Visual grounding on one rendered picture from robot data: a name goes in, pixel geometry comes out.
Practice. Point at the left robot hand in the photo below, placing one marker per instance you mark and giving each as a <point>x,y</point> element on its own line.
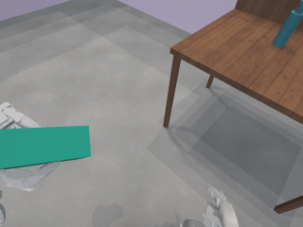
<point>21,178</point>

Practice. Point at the right robot hand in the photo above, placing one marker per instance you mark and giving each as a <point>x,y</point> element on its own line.
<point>224,216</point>

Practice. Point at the table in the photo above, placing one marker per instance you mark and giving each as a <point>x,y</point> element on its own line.
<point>238,49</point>

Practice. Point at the sponge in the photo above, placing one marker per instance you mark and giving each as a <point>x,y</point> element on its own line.
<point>40,146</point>

